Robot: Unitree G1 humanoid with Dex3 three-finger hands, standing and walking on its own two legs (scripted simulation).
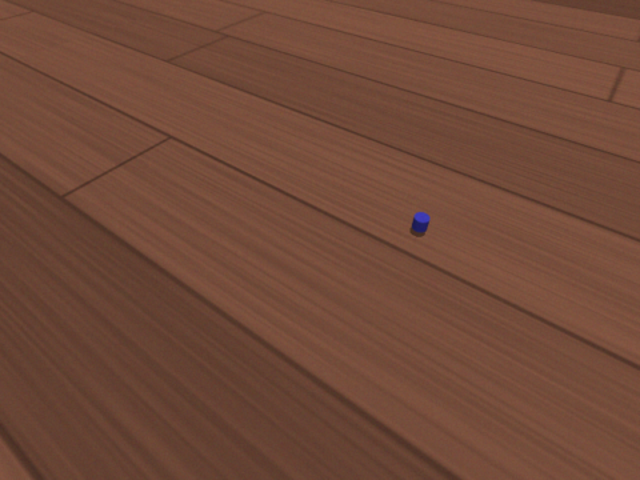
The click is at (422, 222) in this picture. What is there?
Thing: low tin
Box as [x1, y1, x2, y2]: [412, 212, 429, 232]
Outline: 418,212 414,215 412,228 416,231 421,232 426,229 429,216 423,212
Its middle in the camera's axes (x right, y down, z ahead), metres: +0.48 -0.10 +1.76
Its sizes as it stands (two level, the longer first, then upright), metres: 0.071 0.071 0.064
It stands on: the floor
